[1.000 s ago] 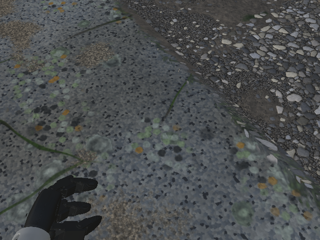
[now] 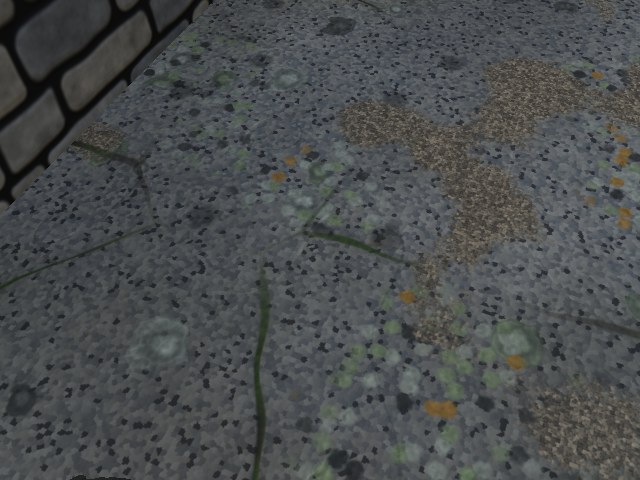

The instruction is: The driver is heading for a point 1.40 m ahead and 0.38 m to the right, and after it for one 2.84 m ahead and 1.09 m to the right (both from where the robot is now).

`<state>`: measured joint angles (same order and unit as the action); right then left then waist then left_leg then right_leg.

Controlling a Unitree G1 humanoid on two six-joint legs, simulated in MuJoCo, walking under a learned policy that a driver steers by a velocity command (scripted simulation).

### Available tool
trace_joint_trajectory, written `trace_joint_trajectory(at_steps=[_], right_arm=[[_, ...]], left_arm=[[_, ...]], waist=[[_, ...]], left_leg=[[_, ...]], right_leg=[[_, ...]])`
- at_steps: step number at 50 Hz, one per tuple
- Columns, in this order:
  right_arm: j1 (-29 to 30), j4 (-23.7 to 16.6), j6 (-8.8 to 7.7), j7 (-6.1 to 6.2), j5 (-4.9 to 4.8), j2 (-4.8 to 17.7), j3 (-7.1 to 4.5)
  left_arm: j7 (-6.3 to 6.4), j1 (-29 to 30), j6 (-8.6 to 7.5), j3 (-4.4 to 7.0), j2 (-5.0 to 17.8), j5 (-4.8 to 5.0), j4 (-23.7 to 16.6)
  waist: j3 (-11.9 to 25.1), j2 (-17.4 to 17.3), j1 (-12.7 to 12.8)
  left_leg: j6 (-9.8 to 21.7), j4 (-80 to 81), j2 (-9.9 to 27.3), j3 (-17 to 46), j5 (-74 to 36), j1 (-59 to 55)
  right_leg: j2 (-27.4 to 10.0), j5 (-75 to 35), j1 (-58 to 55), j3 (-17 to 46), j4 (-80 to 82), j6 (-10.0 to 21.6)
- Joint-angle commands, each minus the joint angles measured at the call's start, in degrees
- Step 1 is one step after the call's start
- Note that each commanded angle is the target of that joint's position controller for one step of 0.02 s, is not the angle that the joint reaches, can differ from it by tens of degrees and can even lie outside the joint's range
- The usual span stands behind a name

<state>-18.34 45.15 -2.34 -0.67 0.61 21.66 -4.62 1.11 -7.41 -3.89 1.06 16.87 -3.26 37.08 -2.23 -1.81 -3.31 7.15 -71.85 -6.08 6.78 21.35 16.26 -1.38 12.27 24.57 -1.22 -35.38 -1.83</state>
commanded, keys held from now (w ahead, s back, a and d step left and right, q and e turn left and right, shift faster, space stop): w+q+shift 0.16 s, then w+e+shift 0.84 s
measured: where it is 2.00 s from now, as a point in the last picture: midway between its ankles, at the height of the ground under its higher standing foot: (422, 81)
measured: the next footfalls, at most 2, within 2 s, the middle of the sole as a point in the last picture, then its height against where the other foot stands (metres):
left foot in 0.36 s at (261, 478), level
right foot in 0.80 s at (297, 288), level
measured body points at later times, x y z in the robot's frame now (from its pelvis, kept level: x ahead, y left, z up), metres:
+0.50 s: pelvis +0.43 +0.06 +0.01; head +0.46 +0.07 +0.46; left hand +0.39 +0.31 -0.13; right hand +0.60 -0.18 -0.10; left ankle +0.43 +0.11 -0.72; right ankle +0.35 -0.13 -0.61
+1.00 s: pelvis +0.90 +0.05 +0.01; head +0.92 +0.06 +0.46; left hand +0.95 +0.34 -0.13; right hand +1.07 -0.21 -0.05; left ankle +0.99 +0.23 -0.63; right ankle +0.88 +0.05 -0.72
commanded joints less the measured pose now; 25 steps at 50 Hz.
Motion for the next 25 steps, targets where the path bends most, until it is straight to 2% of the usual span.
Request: trace_joint_trajectory(at_steps=[1, 2, 4, 5, 8, 10, 11, 12, 13, 14, 15, 16, 17, 18, 19, 20, 21, 22, 23, 24, 25], right_arm=[[6.49, -7.57, 0.47, -1.98, 1.60, 1.61, 0.75], [7.00, -8.52, 1.29, -2.77, 1.67, -0.02, 1.27], [10.21, -10.85, 2.43, -3.54, 1.52, -1.93, 2.11], [11.93, -11.93, 2.65, -3.78, 1.53, -2.01, 2.36], [16.87, -14.73, 2.89, -4.27, 1.06, -1.58, 2.92], [21.52, -15.72, 2.29, -4.81, 1.53, -2.01, 3.71], [23.03, -15.59, 1.79, -5.02, 1.53, -2.92, 4.27], [24.32, -15.74, 1.36, -5.07, 1.47, -3.15, 4.60], [24.87, -15.46, 1.04, -4.87, 1.57, -2.58, 4.60], [24.22, -14.85, 0.80, -4.45, 1.91, -1.59, 4.32], [20.91, -13.69, 0.60, -3.78, 2.42, -0.21, 3.79], [12.19, -11.13, 0.35, -2.90, 2.80, 1.46, 2.92], [-0.31, -7.06, -0.04, -1.80, 2.95, 3.27, 1.79], [-7.74, -4.41, -0.12, -0.45, 4.07, 8.14, 0.15], [-5.23, -5.66, -0.76, 0.21, 4.88, 12.03, -0.78], [-5.65, -5.80, -0.80, 0.57, 3.18, 9.86, -0.98], [-2.53, -3.60, -1.43, 0.70, 2.78, 6.64, -0.14], [0.07, -2.72, -2.05, 0.41, 2.37, 3.72, 0.34], [2.11, -2.49, -2.60, 0.41, 2.14, 1.84, 0.70], [2.23, -1.90, -3.04, 0.56, 1.47, 0.00, 1.20], [1.71, -1.13, -3.74, 0.38, 1.00, -1.62, 1.55]], left_arm=[[0.13, -10.47, -0.33, 2.55, 5.79, 0.09, 1.14], [-0.13, -11.91, -0.86, 2.35, 4.95, 0.63, 3.15], [-1.07, -13.77, -2.07, 2.07, 3.52, 1.86, 5.62], [-1.39, -13.76, -2.49, 2.06, 3.42, 2.06, 6.08], [-1.50, -11.95, -3.45, 2.21, 4.71, 1.58, 6.83], [-1.52, -15.94, -3.77, 1.94, 4.66, 1.20, 8.84], [-1.56, -18.41, -3.69, 1.91, 5.20, 1.18, 9.94], [-1.48, -19.70, -3.41, 2.09, 6.79, 1.22, 10.82], [-1.28, -20.20, -3.00, 2.22, 8.45, 1.48, 11.51], [-0.95, -20.87, -2.54, 2.40, 10.53, 1.83, 12.11], [-0.58, -21.51, -1.93, 2.53, 12.27, 2.07, 12.97], [-0.22, -20.70, -1.27, 2.70, 14.07, 2.10, 13.57], [-0.11, -18.49, -0.72, 2.73, 14.63, 2.63, 13.32], [-0.65, -19.05, -0.83, 1.90, 10.16, 2.44, 11.65], [-1.86, -26.27, -0.95, 0.31, 1.15, 4.12, 8.78], [-1.10, -17.52, -0.91, 1.95, 7.93, 4.35, 7.37], [-1.21, -13.95, -0.99, 2.06, 6.85, 4.59, 6.29], [-1.68, -14.49, -0.77, 1.51, 4.62, 4.19, 7.32], [-2.15, -15.83, 0.17, 1.44, 3.49, 3.61, 8.87], [-2.73, -18.79, 1.34, 1.33, 2.12, 2.94, 10.12], [-3.12, -18.45, 2.31, 1.49, 1.45, 2.63, 10.49]], waist=[[4.22, 4.22, 6.02], [2.28, 6.43, 5.09], [0.54, 6.91, 4.18], [0.09, 6.51, 3.88], [-2.65, 6.48, 2.13], [-6.18, 3.46, 3.47], [-7.14, 2.95, 4.47], [-7.91, 3.33, 4.50], [-7.72, 3.81, 4.00], [-5.69, 5.43, 2.89], [-2.22, 7.03, 0.48], [3.01, 8.87, -4.54], [8.89, 9.19, -10.98], [16.13, 5.01, -11.30], [24.86, -8.18, -2.34], [23.80, 0.24, -6.73], [11.21, 0.55, -3.45], [4.64, 1.18, -0.70], [2.41, 0.39, 1.56], [1.49, -1.13, 3.59], [0.54, -1.44, 4.31]], left_leg=[[-1.28, -5.54, 8.94, -1.28, -5.41, 26.82], [-1.68, -4.70, 10.27, -1.48, -5.74, 26.76], [-1.81, -4.10, 11.68, -2.25, -7.84, 29.33], [-1.92, -3.08, 11.80, -3.00, -10.23, 29.72], [-2.06, 4.97, 11.71, -5.29, -18.27, 28.95], [-0.99, 16.71, 9.42, -7.40, -20.89, 25.45], [0.03, 22.14, 7.72, -9.45, -21.23, 22.27], [1.09, 26.55, 6.39, -11.26, -20.38, 19.15], [1.89, 29.90, 4.50, -12.96, -18.83, 15.86], [2.40, 32.02, 2.25, -14.55, -16.20, 11.88], [2.97, 32.96, 0.24, -15.53, -12.57, 6.52], [3.99, 33.93, -0.12, -13.78, -9.38, -3.27], [5.09, 40.06, 1.45, -10.48, -11.46, -17.57], [5.04, 39.06, 12.00, 1.14, -0.09, -33.65], [7.46, 43.49, 30.89, 29.23, 10.22, -47.23], [4.98, 51.72, 30.14, 33.19, 9.42, -39.75], [3.98, 53.94, 27.10, 22.70, 3.52, -29.20], [3.29, 56.65, 24.74, 15.78, -1.70, -20.45], [1.90, 58.58, 22.14, 9.67, -4.71, -15.08], [0.95, 60.93, 20.87, 5.13, -5.43, -10.86], [0.37, 62.26, 20.08, 2.19, -7.95, -8.99]], right_leg=[[-16.67, 15.51, -24.11, 22.75, 21.47, 7.10], [-15.69, 11.18, -21.52, 17.79, 22.43, 6.25], [-15.21, 2.06, -20.56, 10.50, 24.16, 5.26], [-14.69, -2.46, -19.73, 6.60, 25.15, 4.94], [-12.89, -11.64, -17.07, -3.94, 28.07, 4.39], [-10.99, -16.68, -15.75, -7.52, 31.65, 4.70], [-10.74, -20.92, -15.87, -8.60, 33.39, 4.77], [-11.47, -27.18, -17.00, -9.15, 34.56, 5.57], [-11.92, -38.65, -19.43, -9.83, 33.52, 6.38], [-12.82, -53.78, -23.03, -10.00, 30.02, 7.15], [-13.53, -67.26, -26.13, -9.68, 22.96, 7.84], [-14.32, -73.29, -26.05, -8.40, 11.28, 8.23], [-13.14, -68.42, -21.11, -7.57, -4.18, 8.18], [-8.88, -36.79, -8.00, -5.72, -24.55, 8.11], [-0.57, 17.13, 12.27, 0.30, -45.94, 7.15], [-0.64, 10.51, 15.86, 6.35, -49.10, 8.49], [-2.63, 3.85, 17.78, 5.82, -45.41, 8.36], [-4.75, 1.59, 16.06, 5.07, -41.43, 7.88], [-5.95, 0.67, 13.24, 5.20, -39.63, 7.23], [-6.74, -0.20, 10.40, 5.02, -38.70, 6.50], [-7.48, -0.38, 9.89, 5.05, -37.80, 6.18]])
Keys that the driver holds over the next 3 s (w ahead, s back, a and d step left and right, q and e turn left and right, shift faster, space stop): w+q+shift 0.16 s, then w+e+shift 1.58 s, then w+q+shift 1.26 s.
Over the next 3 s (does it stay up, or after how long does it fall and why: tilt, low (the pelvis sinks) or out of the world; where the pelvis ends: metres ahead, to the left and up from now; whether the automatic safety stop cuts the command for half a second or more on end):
stays up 2.36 -1.01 -0.03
